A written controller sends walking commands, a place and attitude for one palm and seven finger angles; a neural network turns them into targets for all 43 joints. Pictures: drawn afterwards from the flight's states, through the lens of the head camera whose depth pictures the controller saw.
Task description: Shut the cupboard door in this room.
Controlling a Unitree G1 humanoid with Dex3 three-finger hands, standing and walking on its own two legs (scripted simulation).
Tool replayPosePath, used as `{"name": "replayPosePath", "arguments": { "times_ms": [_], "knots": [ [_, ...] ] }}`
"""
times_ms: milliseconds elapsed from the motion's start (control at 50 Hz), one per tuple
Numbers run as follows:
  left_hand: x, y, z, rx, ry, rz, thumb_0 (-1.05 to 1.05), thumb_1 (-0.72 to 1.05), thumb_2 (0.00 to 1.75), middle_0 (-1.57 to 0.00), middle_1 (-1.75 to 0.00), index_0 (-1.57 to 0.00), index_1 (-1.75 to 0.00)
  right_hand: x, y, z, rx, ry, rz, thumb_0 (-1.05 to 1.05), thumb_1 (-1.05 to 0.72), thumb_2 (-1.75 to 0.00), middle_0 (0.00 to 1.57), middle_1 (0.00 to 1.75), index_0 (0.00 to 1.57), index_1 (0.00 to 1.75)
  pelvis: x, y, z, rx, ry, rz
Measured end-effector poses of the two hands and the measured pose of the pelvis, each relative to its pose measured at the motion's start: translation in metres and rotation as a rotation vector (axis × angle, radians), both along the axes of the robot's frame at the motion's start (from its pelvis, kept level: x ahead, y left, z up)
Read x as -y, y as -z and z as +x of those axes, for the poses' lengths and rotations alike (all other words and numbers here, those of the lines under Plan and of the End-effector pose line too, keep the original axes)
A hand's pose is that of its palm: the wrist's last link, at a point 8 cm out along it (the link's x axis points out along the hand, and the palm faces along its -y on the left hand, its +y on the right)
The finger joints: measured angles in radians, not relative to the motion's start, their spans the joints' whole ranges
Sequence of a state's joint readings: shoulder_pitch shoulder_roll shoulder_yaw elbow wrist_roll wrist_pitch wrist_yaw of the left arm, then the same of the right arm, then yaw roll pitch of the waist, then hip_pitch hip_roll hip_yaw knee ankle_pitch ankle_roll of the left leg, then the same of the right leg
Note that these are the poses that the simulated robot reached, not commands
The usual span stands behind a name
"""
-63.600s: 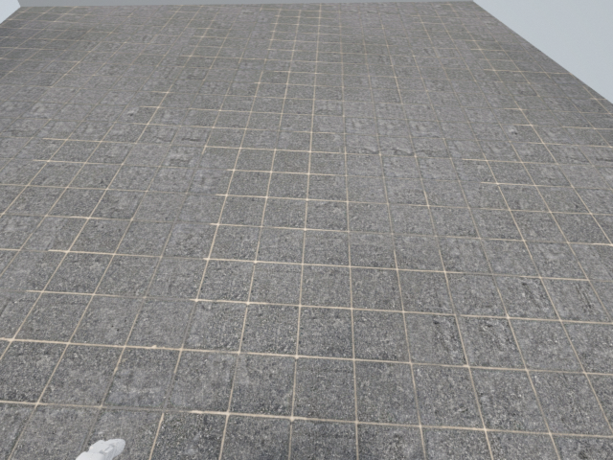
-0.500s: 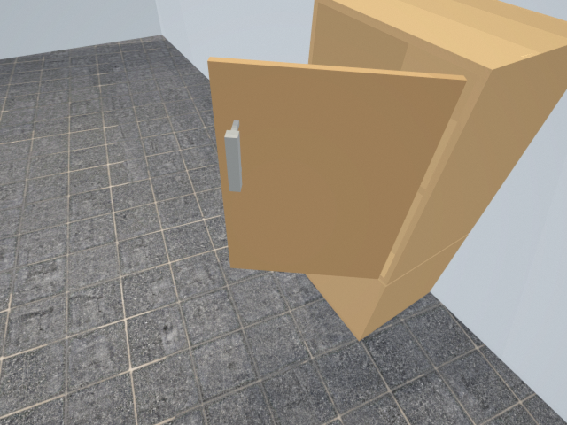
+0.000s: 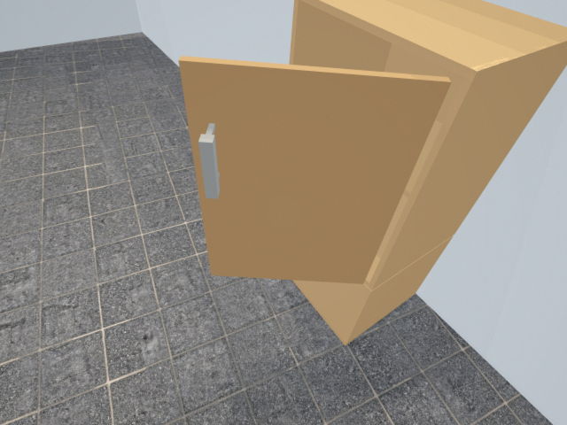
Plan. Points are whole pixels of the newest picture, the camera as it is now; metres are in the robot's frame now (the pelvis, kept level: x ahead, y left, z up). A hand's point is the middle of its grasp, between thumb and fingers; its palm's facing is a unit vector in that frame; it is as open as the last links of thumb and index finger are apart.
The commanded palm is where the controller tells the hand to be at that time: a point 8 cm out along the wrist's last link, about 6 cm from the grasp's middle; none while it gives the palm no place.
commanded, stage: shuffle to correct the standing spot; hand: left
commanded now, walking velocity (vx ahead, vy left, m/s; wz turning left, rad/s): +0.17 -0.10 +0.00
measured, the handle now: (212, 161) +0.53 +0.17 +0.08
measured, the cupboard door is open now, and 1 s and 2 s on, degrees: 54 54 54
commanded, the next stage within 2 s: come to a stop and stand still in 0.20 s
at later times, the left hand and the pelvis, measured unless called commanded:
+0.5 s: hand out of the picture +0.16 +0.10 -0.16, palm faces +0.03 -0.97 -0.23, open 7.2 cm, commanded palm none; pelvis +0.08 -0.07 +0.01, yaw -1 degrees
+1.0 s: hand out of the picture +0.08 +0.12 -0.17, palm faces +0.02 -0.98 -0.22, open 7.4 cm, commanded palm none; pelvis +0.06 -0.05 +0.01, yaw -2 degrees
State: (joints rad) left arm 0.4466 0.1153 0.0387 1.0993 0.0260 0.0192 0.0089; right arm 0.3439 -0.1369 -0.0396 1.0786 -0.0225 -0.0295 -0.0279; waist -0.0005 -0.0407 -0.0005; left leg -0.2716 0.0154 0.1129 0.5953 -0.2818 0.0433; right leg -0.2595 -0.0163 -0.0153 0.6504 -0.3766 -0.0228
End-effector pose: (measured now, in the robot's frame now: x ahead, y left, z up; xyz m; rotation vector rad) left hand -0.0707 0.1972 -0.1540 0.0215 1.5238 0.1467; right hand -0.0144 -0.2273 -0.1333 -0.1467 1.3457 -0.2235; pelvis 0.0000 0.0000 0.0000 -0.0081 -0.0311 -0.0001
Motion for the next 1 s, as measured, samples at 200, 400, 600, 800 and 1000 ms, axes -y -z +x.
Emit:
{"name": "replayPosePath", "arguments": {
  "times_ms": [200, 400, 600, 800, 1000],
  "knots": [
    [-0.012, -0.024, 0.123, 0.155, 0.12, 0.075, 0.04, 0.95, 0.9, -0.2, -0.3, -0.2, -0.3, -0.01, -0.011, -0.021, -0.099, 0.088, 0.069, 0.0, -0.91, -0.9, 0.2, 0.3, 0.2, 0.3, 0.02, -0.017, 0.031, -0.029, 0.041, 0.016],
    [0.03, -0.03, 0.219, 0.312, 0.148, 0.144, 0.01, 0.92, 0.9, -0.19, -0.3, -0.19, -0.3, 0.043, 0.012, -0.003, -0.228, 0.103, 0.106, 0.0, -0.91, -0.9, 0.2, 0.3, 0.2, 0.3, 0.068, -0.002, 0.072, -0.027, 0.029, 0.009],
    [0.044, -0.02, 0.222, 0.278, 0.096, 0.119, 0.0, 0.95, 0.9, -0.2, -0.3, -0.2, -0.3, 0.077, 0.003, 0.112, -0.023, 0.014, 0.015, 0.0, -0.91, -0.9, 0.2, 0.3, 0.19, 0.3, 0.071, -0.005, 0.088, -0.016, 0.02, -0.009],
    [0.021, -0.009, 0.195, 0.203, 0.061, 0.094, 0.0, 0.92, 0.9, -0.2, -0.3, -0.2, -0.3, 0.052, -0.012, 0.164, 0.122, -0.065, -0.011, 0.0, -0.92, -0.9, 0.2, 0.3, 0.19, 0.3, 0.051, -0.006, 0.081, -0.013, 0.028, 0.004],
    [0.028, -0.018, 0.141, 0.138, 0.082, 0.118, 0.01, 0.91, 0.9, -0.19, -0.3, -0.19, -0.3, 0.044, -0.001, 0.149, 0.149, -0.048, 0.061, 0.0, -0.91, -0.9, 0.2, 0.3, 0.2, 0.3, 0.054, -0.006, 0.058, -0.024, 0.04, 0.016]
  ]
}}
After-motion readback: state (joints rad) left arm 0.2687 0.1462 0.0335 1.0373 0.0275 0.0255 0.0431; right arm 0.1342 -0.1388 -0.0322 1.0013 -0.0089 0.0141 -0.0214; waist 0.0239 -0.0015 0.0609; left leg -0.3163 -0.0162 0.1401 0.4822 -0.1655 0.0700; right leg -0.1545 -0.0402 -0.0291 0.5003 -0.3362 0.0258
